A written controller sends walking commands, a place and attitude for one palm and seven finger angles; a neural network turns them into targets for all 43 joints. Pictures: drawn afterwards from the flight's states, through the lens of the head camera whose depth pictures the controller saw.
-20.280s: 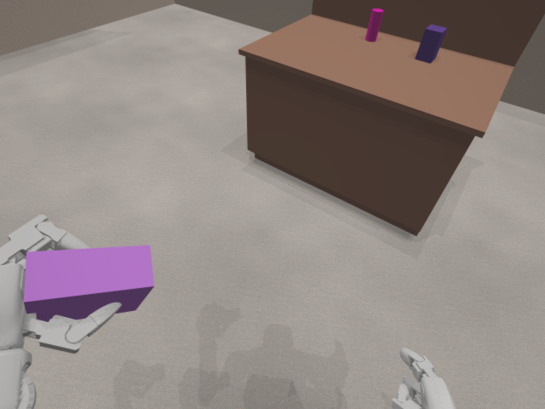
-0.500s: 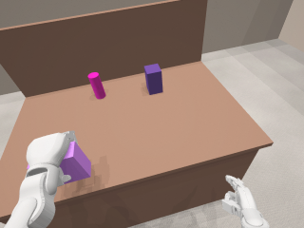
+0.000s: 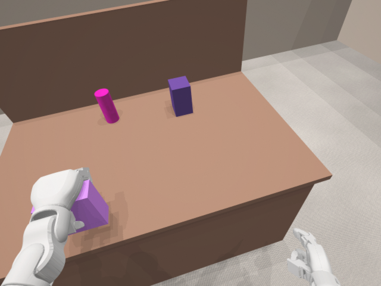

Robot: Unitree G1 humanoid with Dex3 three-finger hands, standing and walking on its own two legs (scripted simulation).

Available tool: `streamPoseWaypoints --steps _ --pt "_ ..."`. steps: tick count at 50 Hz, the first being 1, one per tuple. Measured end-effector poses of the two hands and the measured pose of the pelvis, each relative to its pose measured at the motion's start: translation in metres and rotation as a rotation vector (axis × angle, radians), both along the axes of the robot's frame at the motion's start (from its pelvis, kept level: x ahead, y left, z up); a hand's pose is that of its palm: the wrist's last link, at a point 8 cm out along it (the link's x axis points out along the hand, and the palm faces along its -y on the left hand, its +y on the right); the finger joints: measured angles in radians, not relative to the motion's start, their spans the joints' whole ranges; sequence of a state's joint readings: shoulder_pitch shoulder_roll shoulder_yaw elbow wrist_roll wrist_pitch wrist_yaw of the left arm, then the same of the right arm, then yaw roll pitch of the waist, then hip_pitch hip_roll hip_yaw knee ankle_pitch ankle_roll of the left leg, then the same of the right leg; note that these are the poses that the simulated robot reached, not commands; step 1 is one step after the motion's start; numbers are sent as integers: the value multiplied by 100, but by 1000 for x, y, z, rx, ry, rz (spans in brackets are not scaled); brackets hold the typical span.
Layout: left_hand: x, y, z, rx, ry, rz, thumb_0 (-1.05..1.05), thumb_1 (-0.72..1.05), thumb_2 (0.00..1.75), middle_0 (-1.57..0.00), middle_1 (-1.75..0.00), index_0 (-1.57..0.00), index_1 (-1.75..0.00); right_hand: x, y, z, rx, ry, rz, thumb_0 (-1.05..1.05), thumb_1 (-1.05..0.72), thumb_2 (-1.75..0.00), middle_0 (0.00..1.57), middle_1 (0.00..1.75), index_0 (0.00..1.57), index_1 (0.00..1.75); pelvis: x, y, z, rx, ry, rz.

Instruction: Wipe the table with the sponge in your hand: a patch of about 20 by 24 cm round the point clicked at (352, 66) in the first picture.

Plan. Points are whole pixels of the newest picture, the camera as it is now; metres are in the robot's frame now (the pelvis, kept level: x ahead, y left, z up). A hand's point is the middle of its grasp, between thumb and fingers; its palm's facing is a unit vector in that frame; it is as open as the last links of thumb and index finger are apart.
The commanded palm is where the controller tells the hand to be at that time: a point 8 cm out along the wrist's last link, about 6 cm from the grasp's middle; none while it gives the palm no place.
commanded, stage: move the sponge above the wiping area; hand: left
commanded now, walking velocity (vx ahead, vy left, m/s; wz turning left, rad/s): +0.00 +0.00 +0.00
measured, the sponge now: (78, 213) +0.23 +0.30 +0.02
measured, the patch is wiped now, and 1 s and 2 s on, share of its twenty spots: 0.00 0.00 0.00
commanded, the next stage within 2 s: lower the sponge onto the table in 1.62 s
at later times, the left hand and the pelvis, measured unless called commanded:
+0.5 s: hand (84, 195) +0.27 +0.30 +0.03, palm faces -0.05 -0.07 -1.00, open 9.3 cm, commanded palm +0.25 +0.29 +0.10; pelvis +0.01 +0.02 +0.00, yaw +1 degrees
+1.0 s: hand (98, 190) +0.30 +0.28 +0.01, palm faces -0.10 -0.06 -0.99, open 9.3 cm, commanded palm +0.28 +0.28 +0.08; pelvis +0.01 +0.01 +0.00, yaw +1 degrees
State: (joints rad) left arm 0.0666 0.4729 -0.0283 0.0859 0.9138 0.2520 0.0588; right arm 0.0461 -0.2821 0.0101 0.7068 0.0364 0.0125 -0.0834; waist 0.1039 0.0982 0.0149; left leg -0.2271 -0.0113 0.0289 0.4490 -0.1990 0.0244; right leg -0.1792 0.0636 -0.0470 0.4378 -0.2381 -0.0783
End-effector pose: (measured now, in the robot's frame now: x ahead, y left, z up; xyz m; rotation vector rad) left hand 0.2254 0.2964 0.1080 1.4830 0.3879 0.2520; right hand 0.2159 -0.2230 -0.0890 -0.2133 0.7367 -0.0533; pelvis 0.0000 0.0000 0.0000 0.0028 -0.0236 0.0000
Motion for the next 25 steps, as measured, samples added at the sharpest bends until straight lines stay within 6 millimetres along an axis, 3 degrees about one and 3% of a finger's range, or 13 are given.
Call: streamPoseWaypoints --steps 12,25 --pt "8 11 -6 2 -8 44 0 -42 104 -80 -138 -81 -138 6 7 1 15 2 -9 1 -91 -90 20 30 20 30 7 7 -1 -3 24 1" --pt "29 -4 -19 4 -21 -17 0 -42 104 -81 -138 -81 -138 9 30 -3 36 24 14 1 -91 -90 20 30 20 30 6 16 -1 -6 46 14"
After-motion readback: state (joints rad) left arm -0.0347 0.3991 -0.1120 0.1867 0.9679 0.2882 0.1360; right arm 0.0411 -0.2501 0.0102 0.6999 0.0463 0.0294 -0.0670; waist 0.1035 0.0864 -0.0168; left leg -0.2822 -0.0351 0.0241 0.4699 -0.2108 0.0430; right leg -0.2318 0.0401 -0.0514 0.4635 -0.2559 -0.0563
